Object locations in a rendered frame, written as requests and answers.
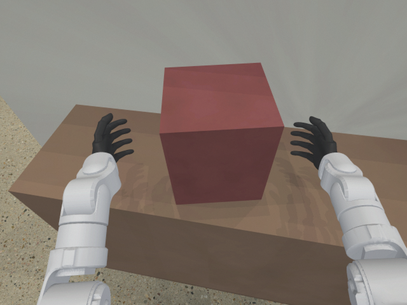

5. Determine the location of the right robot upper arm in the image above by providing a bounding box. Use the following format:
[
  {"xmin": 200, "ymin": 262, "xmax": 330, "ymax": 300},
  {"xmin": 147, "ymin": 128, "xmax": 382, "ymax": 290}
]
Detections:
[{"xmin": 347, "ymin": 257, "xmax": 407, "ymax": 305}]

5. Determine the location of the right robot hand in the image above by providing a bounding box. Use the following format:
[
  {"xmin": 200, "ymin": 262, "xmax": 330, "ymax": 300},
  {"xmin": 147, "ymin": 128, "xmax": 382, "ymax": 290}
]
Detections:
[{"xmin": 290, "ymin": 116, "xmax": 337, "ymax": 170}]

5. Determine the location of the right robot forearm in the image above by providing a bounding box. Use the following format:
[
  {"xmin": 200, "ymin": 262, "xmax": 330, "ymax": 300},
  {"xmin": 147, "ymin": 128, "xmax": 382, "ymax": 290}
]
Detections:
[{"xmin": 318, "ymin": 152, "xmax": 407, "ymax": 260}]

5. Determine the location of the pedestal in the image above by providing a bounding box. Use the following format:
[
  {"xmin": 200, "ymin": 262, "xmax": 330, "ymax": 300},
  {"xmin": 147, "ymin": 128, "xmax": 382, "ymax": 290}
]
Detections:
[{"xmin": 8, "ymin": 104, "xmax": 407, "ymax": 305}]

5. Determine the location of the left robot upper arm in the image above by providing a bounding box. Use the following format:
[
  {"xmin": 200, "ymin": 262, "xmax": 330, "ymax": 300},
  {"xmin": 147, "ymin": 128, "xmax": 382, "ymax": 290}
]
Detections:
[{"xmin": 39, "ymin": 281, "xmax": 111, "ymax": 305}]

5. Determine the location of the carton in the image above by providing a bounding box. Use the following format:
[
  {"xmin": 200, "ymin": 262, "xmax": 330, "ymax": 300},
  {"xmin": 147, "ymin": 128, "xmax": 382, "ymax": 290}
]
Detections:
[{"xmin": 160, "ymin": 63, "xmax": 284, "ymax": 205}]

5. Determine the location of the left robot hand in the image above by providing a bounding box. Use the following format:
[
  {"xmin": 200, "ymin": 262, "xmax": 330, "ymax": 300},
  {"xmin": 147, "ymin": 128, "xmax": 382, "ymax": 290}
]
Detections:
[{"xmin": 92, "ymin": 113, "xmax": 134, "ymax": 163}]

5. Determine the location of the left robot forearm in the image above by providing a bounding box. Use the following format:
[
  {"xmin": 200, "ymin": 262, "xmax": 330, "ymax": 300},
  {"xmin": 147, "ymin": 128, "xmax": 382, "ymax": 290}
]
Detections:
[{"xmin": 36, "ymin": 152, "xmax": 121, "ymax": 305}]

